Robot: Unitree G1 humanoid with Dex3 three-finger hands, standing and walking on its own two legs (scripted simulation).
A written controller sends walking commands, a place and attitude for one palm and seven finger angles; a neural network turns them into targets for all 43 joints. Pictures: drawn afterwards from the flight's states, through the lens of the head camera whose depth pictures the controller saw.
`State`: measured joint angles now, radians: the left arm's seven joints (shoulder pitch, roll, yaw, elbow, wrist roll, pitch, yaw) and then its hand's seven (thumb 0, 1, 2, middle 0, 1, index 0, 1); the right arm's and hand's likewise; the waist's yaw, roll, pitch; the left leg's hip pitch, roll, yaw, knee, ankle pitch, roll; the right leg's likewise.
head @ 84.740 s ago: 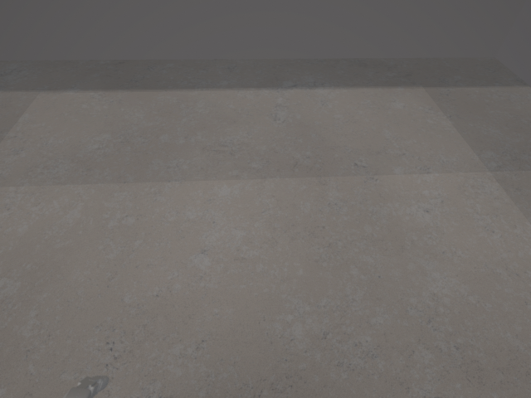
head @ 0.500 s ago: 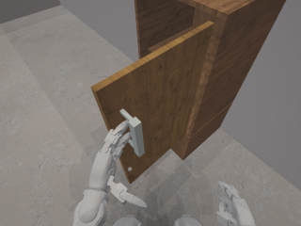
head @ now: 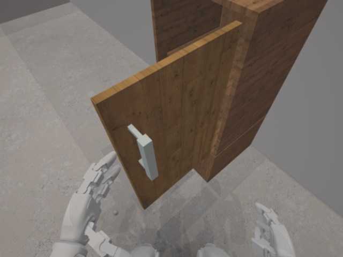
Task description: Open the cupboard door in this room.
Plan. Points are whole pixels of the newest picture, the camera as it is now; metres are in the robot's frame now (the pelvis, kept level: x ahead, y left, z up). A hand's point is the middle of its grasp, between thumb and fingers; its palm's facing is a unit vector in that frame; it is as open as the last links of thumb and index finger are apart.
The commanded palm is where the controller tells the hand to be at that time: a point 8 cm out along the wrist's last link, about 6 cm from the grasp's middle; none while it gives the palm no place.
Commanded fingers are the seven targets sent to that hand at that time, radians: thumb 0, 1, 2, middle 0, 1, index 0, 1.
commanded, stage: slide the hand sideways off the handle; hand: left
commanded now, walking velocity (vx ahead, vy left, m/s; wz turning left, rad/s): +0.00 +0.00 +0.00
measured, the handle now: (143, 154) +0.33 +0.08 +0.07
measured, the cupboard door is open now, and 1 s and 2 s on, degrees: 91 91 91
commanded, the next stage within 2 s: draw the hand back to the body in 0.10 s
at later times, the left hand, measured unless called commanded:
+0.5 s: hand (82, 207) +0.20 +0.17 +0.11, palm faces -0.06 -1.00 -0.07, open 16.3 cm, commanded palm +0.16 +0.23 +0.12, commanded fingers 0.00 -0.50 0.30 -0.15 -0.30 -0.15 -0.30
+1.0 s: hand (22, 195) +0.20 +0.24 +0.16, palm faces +0.26 -0.89 -0.36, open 13.9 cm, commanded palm +0.16 +0.29 +0.19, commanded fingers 0.00 0.23 0.62 -0.18 -0.30 -0.18 -0.30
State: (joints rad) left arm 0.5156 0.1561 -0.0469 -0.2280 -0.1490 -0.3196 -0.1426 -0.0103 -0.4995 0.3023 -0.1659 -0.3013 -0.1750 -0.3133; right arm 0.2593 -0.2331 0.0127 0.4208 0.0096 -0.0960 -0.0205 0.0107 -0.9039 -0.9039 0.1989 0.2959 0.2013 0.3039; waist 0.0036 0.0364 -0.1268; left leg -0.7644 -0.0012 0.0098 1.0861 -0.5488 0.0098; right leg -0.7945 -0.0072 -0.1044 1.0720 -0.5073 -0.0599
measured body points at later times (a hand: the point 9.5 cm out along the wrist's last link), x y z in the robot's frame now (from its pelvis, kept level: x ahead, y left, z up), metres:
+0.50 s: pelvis +0.00 +0.01 +0.01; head +0.02 +0.00 +0.46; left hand +0.19 +0.22 +0.12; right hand +0.17 -0.21 -0.06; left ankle -0.01 +0.11 -0.66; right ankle +0.01 -0.08 -0.66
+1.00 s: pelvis +0.02 +0.03 +0.06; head +0.01 +0.02 +0.51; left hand +0.18 +0.28 +0.18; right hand +0.20 -0.18 -0.02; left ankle -0.01 +0.11 -0.66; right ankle +0.01 -0.08 -0.66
